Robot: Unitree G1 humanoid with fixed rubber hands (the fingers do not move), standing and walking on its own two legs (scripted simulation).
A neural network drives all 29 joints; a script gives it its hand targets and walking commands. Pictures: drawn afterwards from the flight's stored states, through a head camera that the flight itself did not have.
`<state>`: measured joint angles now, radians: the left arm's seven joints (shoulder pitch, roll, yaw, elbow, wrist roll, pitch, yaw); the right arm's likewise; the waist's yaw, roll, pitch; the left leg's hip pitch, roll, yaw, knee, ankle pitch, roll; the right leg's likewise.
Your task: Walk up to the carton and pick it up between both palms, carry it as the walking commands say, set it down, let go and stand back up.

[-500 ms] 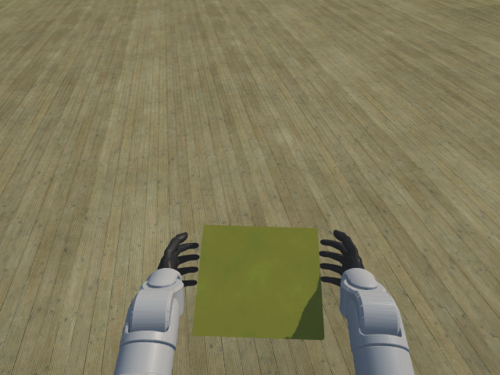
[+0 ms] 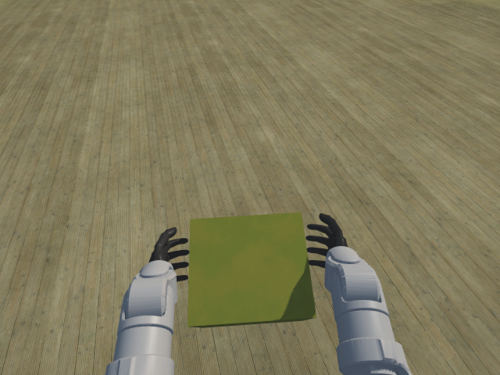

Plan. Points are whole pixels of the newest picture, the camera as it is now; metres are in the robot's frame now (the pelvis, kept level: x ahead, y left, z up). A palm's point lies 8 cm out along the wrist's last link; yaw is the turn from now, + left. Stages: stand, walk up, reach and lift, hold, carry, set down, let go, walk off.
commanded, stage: hold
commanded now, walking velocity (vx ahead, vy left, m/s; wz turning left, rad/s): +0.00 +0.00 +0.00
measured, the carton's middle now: (249, 272) +0.33 +0.03 -0.05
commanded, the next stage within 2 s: set down in 0.24 s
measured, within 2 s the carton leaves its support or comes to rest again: neither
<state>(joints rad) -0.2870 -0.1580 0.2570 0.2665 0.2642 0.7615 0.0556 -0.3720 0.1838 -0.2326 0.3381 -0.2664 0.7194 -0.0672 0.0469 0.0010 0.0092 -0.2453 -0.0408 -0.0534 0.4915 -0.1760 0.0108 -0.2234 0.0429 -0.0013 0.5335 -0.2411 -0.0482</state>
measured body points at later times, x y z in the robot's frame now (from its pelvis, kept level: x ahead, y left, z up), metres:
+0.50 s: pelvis +0.02 +0.01 +0.01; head -0.02 +0.00 +0.45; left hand +0.31 +0.16 +0.02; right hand +0.33 -0.13 +0.03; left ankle +0.06 +0.12 -0.73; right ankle +0.03 -0.09 -0.73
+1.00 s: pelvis +0.00 -0.01 -0.02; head +0.06 -0.01 +0.43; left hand +0.32 +0.16 -0.06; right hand +0.34 -0.13 -0.05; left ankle +0.06 +0.12 -0.73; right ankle +0.03 -0.09 -0.73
